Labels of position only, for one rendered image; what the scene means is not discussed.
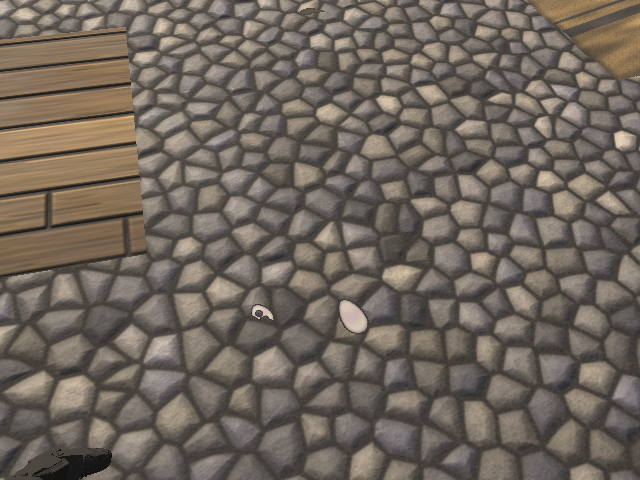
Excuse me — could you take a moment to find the robot left hand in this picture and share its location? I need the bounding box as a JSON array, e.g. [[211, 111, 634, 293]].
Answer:
[[5, 447, 112, 480]]

